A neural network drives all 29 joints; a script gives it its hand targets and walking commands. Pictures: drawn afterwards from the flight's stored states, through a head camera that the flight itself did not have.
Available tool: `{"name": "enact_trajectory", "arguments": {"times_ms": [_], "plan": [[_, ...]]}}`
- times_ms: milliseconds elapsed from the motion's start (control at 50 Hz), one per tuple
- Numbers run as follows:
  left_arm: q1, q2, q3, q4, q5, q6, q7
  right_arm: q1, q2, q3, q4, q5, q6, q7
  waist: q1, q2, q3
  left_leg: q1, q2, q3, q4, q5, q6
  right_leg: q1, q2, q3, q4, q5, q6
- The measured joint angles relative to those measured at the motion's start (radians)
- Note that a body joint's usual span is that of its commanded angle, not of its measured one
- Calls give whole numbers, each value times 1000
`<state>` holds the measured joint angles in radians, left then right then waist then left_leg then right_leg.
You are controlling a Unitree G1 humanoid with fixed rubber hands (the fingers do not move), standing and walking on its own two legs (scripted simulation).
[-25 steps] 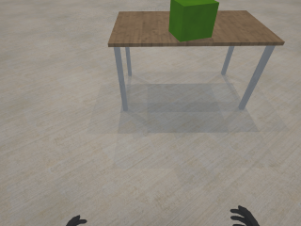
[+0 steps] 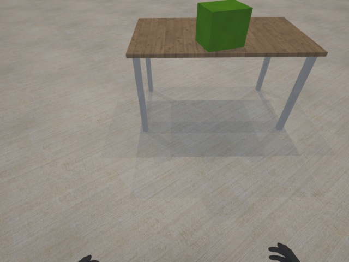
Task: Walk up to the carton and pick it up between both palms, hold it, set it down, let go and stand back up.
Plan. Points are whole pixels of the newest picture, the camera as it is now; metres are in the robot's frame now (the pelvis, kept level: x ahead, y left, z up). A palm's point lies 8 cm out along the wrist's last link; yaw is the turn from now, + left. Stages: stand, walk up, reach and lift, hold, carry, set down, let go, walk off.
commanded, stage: stand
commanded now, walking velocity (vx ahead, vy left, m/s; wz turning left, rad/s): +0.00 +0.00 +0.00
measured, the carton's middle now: (221, 25) +1.42 -0.27 +0.04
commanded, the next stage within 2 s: walk up in 0.82 s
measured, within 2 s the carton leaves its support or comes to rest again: neither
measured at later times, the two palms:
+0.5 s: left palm out of the picture +0.10 +0.26 -0.11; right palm out of the picture +0.12 -0.25 -0.08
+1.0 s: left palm out of the picture +0.07 +0.27 -0.12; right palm out of the picture +0.10 -0.24 -0.08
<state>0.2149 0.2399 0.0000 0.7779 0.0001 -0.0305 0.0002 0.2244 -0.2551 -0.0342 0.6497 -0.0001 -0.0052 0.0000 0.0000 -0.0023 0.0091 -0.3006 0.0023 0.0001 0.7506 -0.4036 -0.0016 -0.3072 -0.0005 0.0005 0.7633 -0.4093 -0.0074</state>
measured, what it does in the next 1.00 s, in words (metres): stands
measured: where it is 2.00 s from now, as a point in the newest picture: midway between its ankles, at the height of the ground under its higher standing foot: outside the picture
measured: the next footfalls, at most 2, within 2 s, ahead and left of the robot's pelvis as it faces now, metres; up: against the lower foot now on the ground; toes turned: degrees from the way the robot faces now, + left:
right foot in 1.40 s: +0.20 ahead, -0.15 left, +0.00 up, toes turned -3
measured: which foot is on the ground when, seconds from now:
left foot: down 0.00-1.00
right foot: down 0.00-1.00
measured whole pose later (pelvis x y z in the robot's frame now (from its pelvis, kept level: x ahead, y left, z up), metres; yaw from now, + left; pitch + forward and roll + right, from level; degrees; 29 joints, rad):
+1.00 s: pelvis -0.02 +0.02 +0.00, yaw +0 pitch -4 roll -1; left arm 0.21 0.24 0.00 0.88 0.00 -0.03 0.00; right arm 0.22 -0.26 -0.03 0.72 0.00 -0.01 0.00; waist 0.00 0.00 0.04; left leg -0.30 0.00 0.00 0.75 -0.38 0.02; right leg -0.28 0.00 0.00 0.70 -0.35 0.00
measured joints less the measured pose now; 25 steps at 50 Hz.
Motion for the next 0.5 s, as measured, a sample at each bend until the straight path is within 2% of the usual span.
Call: {"name": "enact_trajectory", "arguments": {"times_ms": [500], "plan": [[0,0,0,47,0,0,0,0,-2,0,42,0,0,0,0,0,1,4,0,0,0,13,10,17,0,0,-27,27,2]]}}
